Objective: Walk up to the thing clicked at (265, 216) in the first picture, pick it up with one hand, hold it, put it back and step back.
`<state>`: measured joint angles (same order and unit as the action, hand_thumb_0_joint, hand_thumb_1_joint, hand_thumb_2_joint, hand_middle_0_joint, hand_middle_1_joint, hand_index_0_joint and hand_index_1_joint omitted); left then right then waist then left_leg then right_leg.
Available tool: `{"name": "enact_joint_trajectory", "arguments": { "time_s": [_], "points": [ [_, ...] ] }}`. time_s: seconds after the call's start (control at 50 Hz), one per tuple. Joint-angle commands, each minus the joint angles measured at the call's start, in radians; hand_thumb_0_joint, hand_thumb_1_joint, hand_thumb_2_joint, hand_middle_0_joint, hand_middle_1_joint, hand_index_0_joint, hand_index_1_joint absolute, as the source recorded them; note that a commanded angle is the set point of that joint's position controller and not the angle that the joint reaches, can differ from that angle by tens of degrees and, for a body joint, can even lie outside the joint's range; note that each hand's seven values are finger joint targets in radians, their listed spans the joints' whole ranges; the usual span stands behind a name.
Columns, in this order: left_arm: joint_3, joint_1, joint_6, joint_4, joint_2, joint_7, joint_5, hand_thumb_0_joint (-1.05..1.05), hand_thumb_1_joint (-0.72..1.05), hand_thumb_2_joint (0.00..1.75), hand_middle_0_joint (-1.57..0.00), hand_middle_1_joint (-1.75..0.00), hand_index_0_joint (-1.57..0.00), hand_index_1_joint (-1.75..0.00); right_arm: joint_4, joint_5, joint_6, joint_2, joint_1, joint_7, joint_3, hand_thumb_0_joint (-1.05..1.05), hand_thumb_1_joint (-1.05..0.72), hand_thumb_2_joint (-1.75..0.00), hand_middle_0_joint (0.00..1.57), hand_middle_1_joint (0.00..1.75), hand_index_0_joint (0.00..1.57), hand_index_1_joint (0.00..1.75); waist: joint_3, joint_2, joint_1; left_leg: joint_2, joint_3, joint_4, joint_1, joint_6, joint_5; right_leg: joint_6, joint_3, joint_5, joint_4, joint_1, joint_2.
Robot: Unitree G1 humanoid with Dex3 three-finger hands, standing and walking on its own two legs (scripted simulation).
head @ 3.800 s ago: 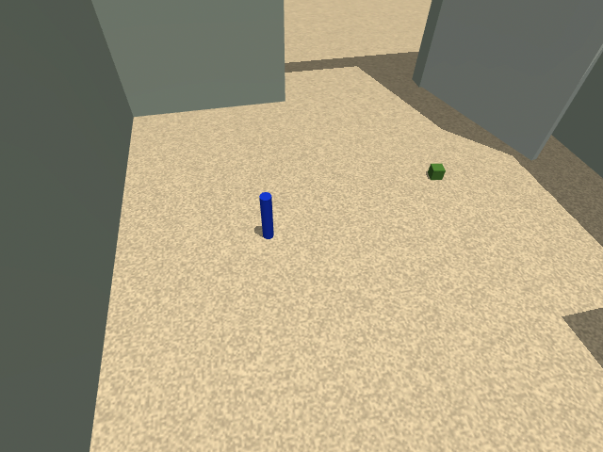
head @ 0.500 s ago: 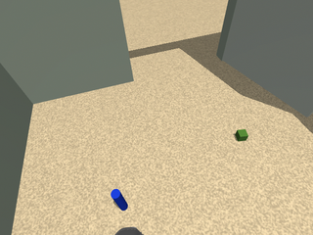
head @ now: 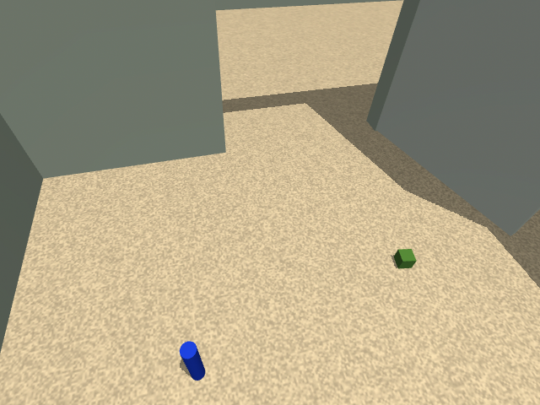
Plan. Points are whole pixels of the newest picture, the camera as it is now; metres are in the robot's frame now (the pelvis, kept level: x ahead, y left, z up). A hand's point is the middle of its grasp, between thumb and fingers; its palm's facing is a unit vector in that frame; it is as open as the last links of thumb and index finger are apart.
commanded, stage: walk up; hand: left
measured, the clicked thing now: (193, 362) +0.36 +0.23 -0.65
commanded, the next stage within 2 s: stand in 0.74 s
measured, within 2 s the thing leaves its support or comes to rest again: neither
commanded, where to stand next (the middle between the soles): +0.08 +0.00 m, yaw -1 degrees
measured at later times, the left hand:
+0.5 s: hand out of the picture +0.10 +0.25 -0.14, palm faces -0.01 -0.94 -0.34, open 7.4 cm
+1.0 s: hand out of the picture +0.10 +0.25 -0.14, palm faces -0.03 -0.94 -0.34, open 7.4 cm
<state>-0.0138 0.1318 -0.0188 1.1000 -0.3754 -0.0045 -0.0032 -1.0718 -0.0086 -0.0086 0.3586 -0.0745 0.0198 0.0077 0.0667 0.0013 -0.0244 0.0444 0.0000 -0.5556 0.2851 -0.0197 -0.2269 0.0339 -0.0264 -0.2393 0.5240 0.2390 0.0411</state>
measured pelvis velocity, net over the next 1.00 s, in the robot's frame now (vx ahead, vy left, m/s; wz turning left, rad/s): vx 0.03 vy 0.00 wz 0.00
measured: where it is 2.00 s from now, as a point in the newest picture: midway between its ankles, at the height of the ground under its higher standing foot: outside the picture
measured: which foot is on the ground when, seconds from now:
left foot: down 0.00-1.00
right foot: down 0.00-1.00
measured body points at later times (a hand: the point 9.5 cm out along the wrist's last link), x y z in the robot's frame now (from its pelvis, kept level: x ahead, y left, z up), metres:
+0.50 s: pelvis +0.01 +0.00 +0.01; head +0.02 +0.00 +0.46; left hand +0.10 +0.30 -0.12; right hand +0.09 -0.30 -0.12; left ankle +0.05 +0.13 -0.73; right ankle +0.03 -0.14 -0.73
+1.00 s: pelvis +0.03 +0.00 +0.01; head +0.04 +0.00 +0.46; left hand +0.10 +0.30 -0.12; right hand +0.11 -0.30 -0.12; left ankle +0.05 +0.13 -0.73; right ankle +0.03 -0.14 -0.73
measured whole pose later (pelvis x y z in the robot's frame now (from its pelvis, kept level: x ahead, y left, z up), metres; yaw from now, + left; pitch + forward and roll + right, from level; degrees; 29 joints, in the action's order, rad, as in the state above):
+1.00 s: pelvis +0.03 +0.00 +0.01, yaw +0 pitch -1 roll +0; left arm 0.00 0.09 -0.01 1.16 -0.35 -0.01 0.01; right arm -1.15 0.01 -0.01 0.35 -0.08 0.01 -0.01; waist 0.05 0.01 0.00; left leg 0.04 -0.01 -0.35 0.17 -0.03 -0.16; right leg 0.04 -0.03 -0.18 0.33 0.13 0.05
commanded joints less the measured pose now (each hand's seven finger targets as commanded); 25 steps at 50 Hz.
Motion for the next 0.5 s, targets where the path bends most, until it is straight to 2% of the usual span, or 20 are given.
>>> {"name": "enact_joint_trajectory", "arguments": {
  "time_s": [0.0, 0.06, 0.12, 0.2, 0.38, 0.48],
  "points": [
    [0.047, -0.060, -0.026, -0.030, -0.213, 0.010, -0.002, 0.00, 0.90, 0.90, -0.20, -0.30, -0.20, -0.30, 0.030, 0.002, -0.017, 0.225, 0.067, -0.012, -0.049, 0.00, -0.90, -0.90, 0.20, 0.30, 0.20, 0.30, -0.099, 0.037, 0.018, 0.088, 0.106, 0.181, -0.082, 0.059, 0.019, -0.059, 0.086, 0.057, -0.149, -0.023, 0.084],
    [0.047, -0.077, -0.026, -0.014, -0.206, 0.008, -0.001, 0.00, 0.90, 0.90, -0.20, -0.30, -0.20, -0.30, 0.007, 0.000, -0.016, 0.219, 0.071, -0.012, -0.048, 0.00, -0.90, -0.90, 0.20, 0.30, 0.20, 0.30, -0.111, 0.019, 0.019, 0.089, 0.095, 0.199, -0.116, 0.053, 0.064, -0.056, 0.089, 0.081, -0.181, -0.045, 0.094],
    [0.047, -0.095, -0.023, 0.002, -0.203, 0.007, 0.001, 0.00, 0.90, 0.90, -0.20, -0.30, -0.20, -0.30, -0.011, -0.001, -0.012, 0.213, 0.079, -0.011, -0.046, 0.00, -0.90, -0.90, 0.20, 0.30, 0.20, 0.30, -0.097, -0.004, 0.021, 0.087, 0.089, 0.222, -0.124, 0.048, 0.050, -0.051, 0.094, 0.064, -0.219, -0.049, 0.102],
    [0.050, -0.111, -0.022, 0.017, -0.202, 0.007, 0.004, 0.00, 0.90, 0.90, -0.20, -0.30, -0.20, -0.30, -0.032, 0.002, -0.012, 0.208, 0.077, -0.011, -0.046, 0.00, -0.90, -0.90, 0.20, 0.30, 0.20, 0.30, -0.113, -0.025, 0.024, 0.083, 0.076, 0.234, -0.149, 0.041, 0.097, -0.048, 0.093, 0.093, -0.244, -0.076, 0.107],
    [0.057, -0.114, -0.013, 0.026, -0.196, 0.006, 0.007, 0.00, 0.90, 0.90, -0.20, -0.30, -0.20, -0.30, -0.045, 0.008, -0.011, 0.206, 0.075, -0.010, -0.043, 0.00, -0.90, -0.90, 0.20, 0.30, 0.20, 0.30, -0.074, -0.005, 0.016, 0.086, 0.091, 0.287, -0.115, 0.033, 0.011, -0.040, 0.083, 0.035, -0.264, -0.081, 0.096],
    [0.062, -0.119, -0.014, 0.020, -0.190, 0.006, 0.009, 0.00, 0.90, 0.90, -0.20, -0.30, -0.20, -0.30, -0.046, 0.009, -0.014, 0.203, 0.058, -0.012, -0.046, 0.00, -0.90, -0.90, 0.20, 0.30, 0.20, 0.30, -0.105, 0.004, 0.020, 0.089, 0.082, 0.276, -0.131, 0.032, 0.093, -0.041, 0.077, 0.088, -0.257, -0.116, 0.097]
  ]
}}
